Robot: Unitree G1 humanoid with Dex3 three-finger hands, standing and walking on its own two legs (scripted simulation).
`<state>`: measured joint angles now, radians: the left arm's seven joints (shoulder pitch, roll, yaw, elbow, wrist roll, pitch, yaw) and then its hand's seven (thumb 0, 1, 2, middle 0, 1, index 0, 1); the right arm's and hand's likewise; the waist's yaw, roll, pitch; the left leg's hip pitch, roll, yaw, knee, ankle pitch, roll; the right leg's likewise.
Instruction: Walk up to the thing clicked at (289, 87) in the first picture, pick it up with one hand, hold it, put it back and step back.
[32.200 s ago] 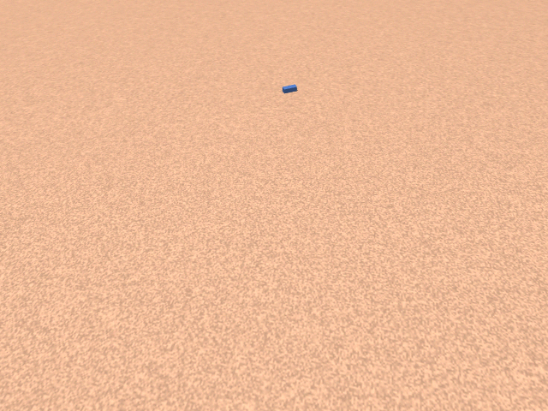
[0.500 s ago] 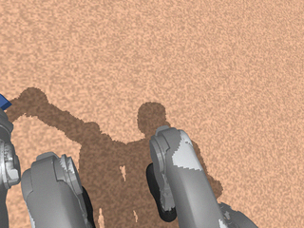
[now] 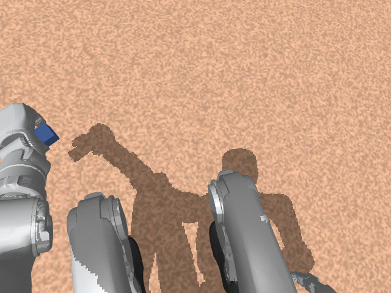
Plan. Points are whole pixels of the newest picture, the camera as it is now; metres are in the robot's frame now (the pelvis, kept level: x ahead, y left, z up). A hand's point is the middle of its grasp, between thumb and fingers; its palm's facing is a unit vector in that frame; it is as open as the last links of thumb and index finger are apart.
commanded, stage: lift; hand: left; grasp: from above
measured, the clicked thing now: (33, 143) +0.46 +0.32 -0.17
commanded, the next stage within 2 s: hold in 1.36 s
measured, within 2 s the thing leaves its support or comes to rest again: neither
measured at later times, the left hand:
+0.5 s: hand out of the picture +0.37 +0.30 +0.05, palm faces -0.34 -0.24 -0.91, open 6.9 cm
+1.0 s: hand out of the picture +0.35 +0.28 +0.24, palm faces -0.37 -0.27 -0.89, open 6.8 cm
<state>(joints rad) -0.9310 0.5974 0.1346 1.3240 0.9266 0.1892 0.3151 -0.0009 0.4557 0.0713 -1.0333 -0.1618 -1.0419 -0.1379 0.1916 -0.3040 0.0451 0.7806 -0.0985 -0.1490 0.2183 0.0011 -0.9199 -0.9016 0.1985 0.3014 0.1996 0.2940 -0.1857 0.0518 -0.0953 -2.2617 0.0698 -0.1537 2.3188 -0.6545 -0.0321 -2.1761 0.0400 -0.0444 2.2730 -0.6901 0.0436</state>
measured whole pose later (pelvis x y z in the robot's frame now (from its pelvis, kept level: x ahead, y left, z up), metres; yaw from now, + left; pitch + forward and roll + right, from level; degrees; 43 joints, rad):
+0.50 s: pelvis +0.00 +0.00 +0.14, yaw +4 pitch +30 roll -5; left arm -0.58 0.44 -0.05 0.86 0.87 0.33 0.18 0.00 0.45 0.17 -0.96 -0.24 -0.97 -0.21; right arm 0.15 -0.27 -0.01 0.72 0.01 -0.06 0.02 0.00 -0.91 -0.90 0.20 0.30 0.20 0.29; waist -0.09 0.07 -0.20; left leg -1.81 0.07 -0.09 1.87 -0.59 -0.03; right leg -1.74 0.01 -0.03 1.84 -0.63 0.03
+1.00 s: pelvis +0.04 +0.00 +0.32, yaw +7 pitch +17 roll -2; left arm -0.45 0.32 -0.18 0.89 0.80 0.43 0.20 0.00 0.48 0.11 -0.98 -0.20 -0.99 -0.17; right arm 0.22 -0.24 0.01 0.80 0.05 -0.11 -0.08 0.00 -0.89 -0.90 0.20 0.30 0.20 0.29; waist -0.07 0.06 -0.14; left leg -1.02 0.07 -0.03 1.18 -0.47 -0.02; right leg -0.96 -0.01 -0.02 1.16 -0.50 0.02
